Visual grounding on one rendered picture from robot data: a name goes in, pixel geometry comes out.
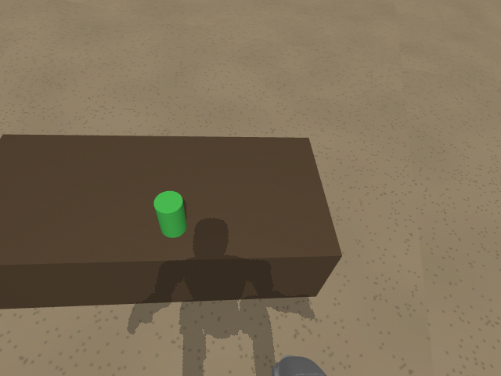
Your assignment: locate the can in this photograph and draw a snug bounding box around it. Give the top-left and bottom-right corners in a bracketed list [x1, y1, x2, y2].
[153, 191, 187, 238]

